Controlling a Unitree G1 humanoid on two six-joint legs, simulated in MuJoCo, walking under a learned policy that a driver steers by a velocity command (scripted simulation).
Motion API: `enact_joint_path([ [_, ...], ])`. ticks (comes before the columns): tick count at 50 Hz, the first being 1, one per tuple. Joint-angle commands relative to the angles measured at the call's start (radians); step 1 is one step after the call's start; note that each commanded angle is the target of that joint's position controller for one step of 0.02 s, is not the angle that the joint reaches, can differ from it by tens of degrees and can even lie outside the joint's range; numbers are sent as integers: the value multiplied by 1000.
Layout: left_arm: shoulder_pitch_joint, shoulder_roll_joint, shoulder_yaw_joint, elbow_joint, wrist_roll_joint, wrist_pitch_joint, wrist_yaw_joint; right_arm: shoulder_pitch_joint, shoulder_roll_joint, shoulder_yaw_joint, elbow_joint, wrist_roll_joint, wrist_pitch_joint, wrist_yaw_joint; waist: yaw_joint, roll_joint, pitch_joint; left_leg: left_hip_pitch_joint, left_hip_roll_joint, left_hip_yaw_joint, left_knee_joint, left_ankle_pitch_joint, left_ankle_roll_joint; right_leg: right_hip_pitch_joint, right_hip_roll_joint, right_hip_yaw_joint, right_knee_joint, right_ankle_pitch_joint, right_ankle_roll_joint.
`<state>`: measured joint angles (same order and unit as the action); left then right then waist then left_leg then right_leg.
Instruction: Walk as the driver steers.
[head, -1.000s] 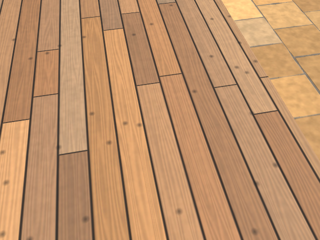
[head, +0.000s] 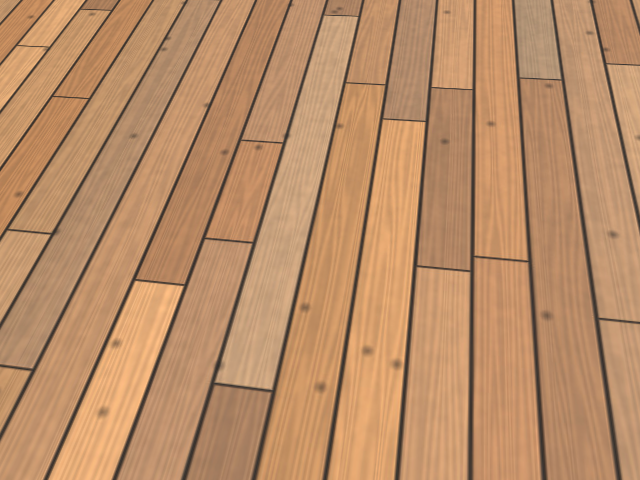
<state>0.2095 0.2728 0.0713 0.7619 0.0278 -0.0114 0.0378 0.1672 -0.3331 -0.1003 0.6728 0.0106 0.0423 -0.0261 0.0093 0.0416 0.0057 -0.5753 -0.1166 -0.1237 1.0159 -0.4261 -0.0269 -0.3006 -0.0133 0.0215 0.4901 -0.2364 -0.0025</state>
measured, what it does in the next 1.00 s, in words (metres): walks ahead, turning right: left foot, then right foot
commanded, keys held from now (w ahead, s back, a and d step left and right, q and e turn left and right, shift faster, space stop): q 0.02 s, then no key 0.08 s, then e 0.18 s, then w+e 0.58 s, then w+q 0.14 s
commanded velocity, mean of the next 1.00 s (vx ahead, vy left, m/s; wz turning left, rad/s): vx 0.25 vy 0.00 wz -0.21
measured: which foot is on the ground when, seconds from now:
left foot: up 0.00-0.24, down 0.26-0.66, up 0.68-1.00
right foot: down 0.00-0.26, up 0.28-0.64, down 0.66-1.00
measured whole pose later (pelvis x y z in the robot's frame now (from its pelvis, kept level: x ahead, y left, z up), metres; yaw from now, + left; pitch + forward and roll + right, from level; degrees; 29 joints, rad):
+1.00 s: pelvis +0.21 -0.09 +0.01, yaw -17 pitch +2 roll +1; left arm 0.39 0.27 0.04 0.74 -0.01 -0.06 0.01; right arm 0.06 -0.28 -0.06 0.69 0.01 -0.09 0.04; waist 0.06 0.05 0.02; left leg -0.67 0.05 -0.03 0.61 0.12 -0.03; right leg -0.02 0.07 0.07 0.27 -0.29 -0.09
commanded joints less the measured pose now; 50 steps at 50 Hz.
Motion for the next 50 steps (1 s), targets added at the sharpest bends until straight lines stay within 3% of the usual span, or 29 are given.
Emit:
enact_joint_path([
  [1,-95,124,22,-104,-14,-11,13,61,-77,-29,-41,4,9,0,-35,-158,-40,-107,62,24,231,35,-48,123,-235,160,-159,341,-171],
  [4,-8,140,29,-87,-10,3,18,-31,-33,-7,-94,10,4,4,24,-198,-51,-108,80,56,71,53,-72,216,-230,124,-151,388,-203],
  [8,-15,152,29,-79,-24,6,-1,-39,14,20,-104,-6,-5,16,25,-238,-97,150,110,110,-238,-14,-52,162,-229,104,-127,408,-214],
  [11,-24,122,11,-61,-48,0,-26,39,9,14,-52,-11,-9,18,-21,-225,-62,389,82,153,-643,258,-13,78,-189,109,-86,361,-175],
  [12,21,122,8,-44,-51,-9,-33,44,-31,6,-53,-13,-11,14,-17,-203,-59,497,112,107,-712,365,13,23,-175,119,-77,316,-125],
  [13,40,101,-2,-51,-25,-23,-43,77,-101,-7,-63,-21,-11,1,-5,-100,-124,638,245,-12,-650,613,46,-46,-127,95,-11,167,-55],
  [14,68,66,-13,-60,-3,-39,-58,69,-160,-18,-70,-34,0,-13,30,109,-145,697,394,-92,-563,854,133,-161,-44,29,76,-146,5],
  [15,22,73,-14,-75,-25,-36,-50,42,-101,-8,-54,-35,-4,-5,2,199,-166,553,418,-116,-622,534,217,-120,-32,-23,102,-217,34],
  [16,-30,120,-2,-76,-39,-27,-41,24,-88,-9,-65,-30,-13,1,-30,171,-103,522,375,-117,-679,248,214,-149,-9,-57,185,-208,42],
  [17,-80,138,9,-88,-46,-18,-34,68,-117,-21,-53,-24,-20,-2,-77,188,-60,524,390,-166,-735,8,220,-247,10,-79,312,-246,35],
  [18,-106,155,20,-101,-47,-4,-31,119,-132,-24,-40,-22,-35,-6,-107,194,-1,509,448,-236,-799,-113,252,-349,-23,-28,473,-323,27],
  [19,-86,147,27,-107,-52,6,-29,122,-122,-21,-23,-15,-53,-8,-83,175,44,499,481,-270,-824,-155,264,-422,-48,23,568,-316,15],
  [20,-61,125,26,-102,-60,7,-30,111,-93,-14,-20,-5,-68,-11,-62,152,67,506,471,-246,-842,-167,249,-463,-60,50,595,-275,3],
  [22,-60,99,23,-103,-57,-2,-37,79,-59,-7,-17,0,-87,-12,-47,120,67,532,444,-153,-866,-80,215,-478,-77,42,545,-183,-2],
  [26,-65,51,2,-113,-47,-15,-70,29,-92,-25,-17,-2,-106,4,-32,91,17,428,385,63,-847,120,182,-245,-83,-36,322,-73,-3],
  [28,-53,74,6,-120,-48,-11,-79,41,-121,-36,-7,10,-109,18,-29,88,9,394,395,91,-824,87,184,-156,-64,-72,262,-80,-14],
  [30,11,90,13,-105,-51,-7,-81,23,-127,-38,1,24,-103,27,14,57,16,333,403,123,-761,12,167,-38,-36,-117,171,-27,-40],
  [31,69,106,23,-82,-49,-4,-77,29,-111,-33,5,21,-101,29,36,30,9,280,386,156,-688,2,149,58,0,-150,156,-35,-56],
  [32,174,149,49,-54,-55,-2,-67,41,-75,-18,8,5,-102,30,81,-22,-25,216,345,215,-513,72,114,200,35,-143,133,-58,-85],
  [33,300,258,83,-40,-59,-5,-51,16,-6,6,-19,-23,-106,30,129,-272,-44,44,245,320,-92,53,29,334,-133,168,-23,-117,-170],
  [34,311,362,88,-79,-47,-28,-58,-20,29,20,-105,-18,-131,23,96,-455,-112,-282,64,164,212,-193,-11,465,-328,787,-279,-390,-372],
  [35,273,273,63,-94,-41,-52,-67,-58,-66,4,-97,27,-154,30,117,-264,-85,-382,132,47,311,-127,21,452,-368,807,-341,-503,-379],
  [36,236,220,44,-102,-35,-65,-68,-70,-90,-1,-92,40,-167,37,90,-220,-32,-391,172,40,292,-35,58,392,-343,713,-310,-470,-337],
  [37,179,184,31,-115,-33,-66,-68,-44,-85,-1,-69,18,-171,35,51,-132,1,-338,208,42,231,51,66,310,-300,597,-281,-356,-296],
  [38,126,161,22,-127,-32,-61,-63,-32,-82,-4,-55,-10,-170,32,22,-114,17,-270,230,38,137,120,61,232,-254,494,-276,-235,-267],
  [41,104,166,19,-140,-27,-59,-42,-32,-64,-4,-41,-23,-155,39,-3,-116,9,-170,204,71,5,282,22,165,-176,335,-308,8,-248],
  [43,136,172,23,-122,-36,-61,-28,-88,-42,5,-51,-25,-148,36,8,-94,20,-165,182,76,-131,373,-7,166,-154,275,-305,135,-238],
  [46,168,158,19,-88,-39,-63,-18,-159,2,27,-49,-13,-149,51,43,-131,25,-94,160,110,-342,538,-20,172,-120,162,-307,219,-197],
  [50,228,161,19,-44,-41,-65,-21,-271,6,39,-75,9,-155,75,94,-123,79,-97,160,129,-465,599,17,242,-164,143,-321,207,-191],
])
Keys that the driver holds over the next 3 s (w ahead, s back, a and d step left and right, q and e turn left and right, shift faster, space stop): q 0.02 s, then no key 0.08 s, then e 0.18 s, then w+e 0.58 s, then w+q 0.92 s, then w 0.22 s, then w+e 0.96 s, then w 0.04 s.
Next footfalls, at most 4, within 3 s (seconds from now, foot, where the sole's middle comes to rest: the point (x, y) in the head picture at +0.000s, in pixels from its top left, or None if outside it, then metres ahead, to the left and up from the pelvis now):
0.26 left None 0.03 0.15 -0.78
0.66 right None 0.13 -0.14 -0.78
1.16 left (390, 453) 0.53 -0.06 -0.78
1.64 right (491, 345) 0.78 -0.31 -0.78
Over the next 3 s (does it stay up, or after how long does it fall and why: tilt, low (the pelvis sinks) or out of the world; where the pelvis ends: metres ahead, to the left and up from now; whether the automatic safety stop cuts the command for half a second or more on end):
stays up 1.32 -0.18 0.01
